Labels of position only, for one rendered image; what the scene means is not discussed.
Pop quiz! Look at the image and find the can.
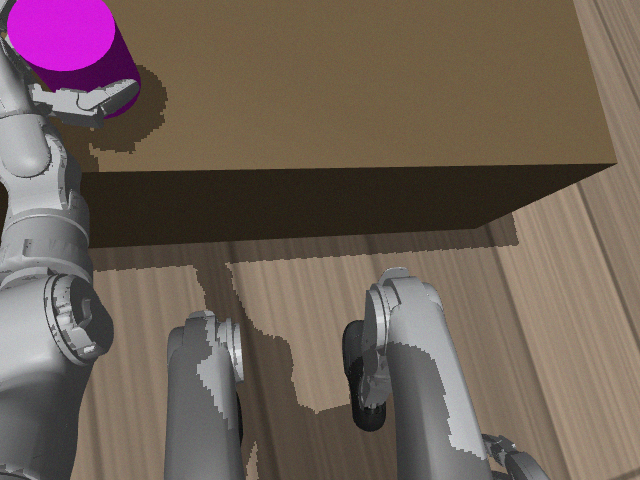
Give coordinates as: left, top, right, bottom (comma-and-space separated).
7, 0, 141, 119

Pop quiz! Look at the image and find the right robot foot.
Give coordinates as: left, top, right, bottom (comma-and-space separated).
342, 320, 386, 432

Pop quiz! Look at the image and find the left robot arm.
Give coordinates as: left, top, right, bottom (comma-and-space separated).
0, 114, 114, 480

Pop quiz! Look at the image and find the right robot hand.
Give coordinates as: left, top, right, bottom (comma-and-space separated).
482, 434, 550, 480

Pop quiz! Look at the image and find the left robot hand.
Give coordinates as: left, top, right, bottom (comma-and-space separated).
0, 0, 140, 129

